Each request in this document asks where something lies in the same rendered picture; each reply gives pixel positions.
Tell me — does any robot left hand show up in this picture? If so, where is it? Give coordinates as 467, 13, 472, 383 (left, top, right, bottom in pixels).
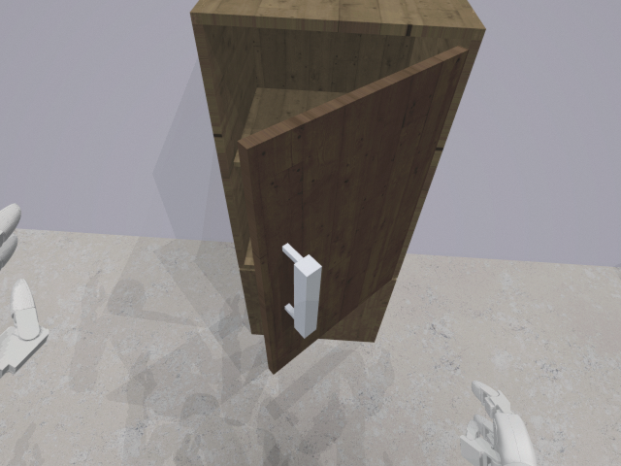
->
0, 203, 49, 379

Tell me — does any cupboard door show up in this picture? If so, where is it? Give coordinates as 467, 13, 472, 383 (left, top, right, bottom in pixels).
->
237, 46, 469, 375

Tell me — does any robot right hand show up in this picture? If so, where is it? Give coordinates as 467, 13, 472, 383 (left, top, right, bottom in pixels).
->
460, 381, 538, 466

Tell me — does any handle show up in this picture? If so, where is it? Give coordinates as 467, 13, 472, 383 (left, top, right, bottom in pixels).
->
282, 243, 322, 339

